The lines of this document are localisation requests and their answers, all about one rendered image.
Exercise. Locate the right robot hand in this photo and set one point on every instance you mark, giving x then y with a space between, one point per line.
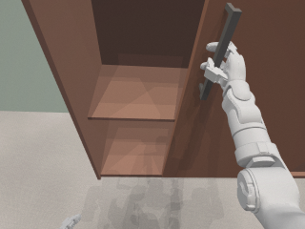
233 69

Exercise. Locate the robot right upper arm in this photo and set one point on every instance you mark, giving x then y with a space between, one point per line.
271 195

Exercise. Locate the left robot hand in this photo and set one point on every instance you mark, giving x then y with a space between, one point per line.
69 223

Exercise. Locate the handle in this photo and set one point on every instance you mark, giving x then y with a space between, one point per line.
222 46

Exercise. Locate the robot right forearm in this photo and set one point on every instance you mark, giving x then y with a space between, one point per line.
254 148

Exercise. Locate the wardrobe door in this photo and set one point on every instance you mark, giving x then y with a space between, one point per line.
270 35
300 168

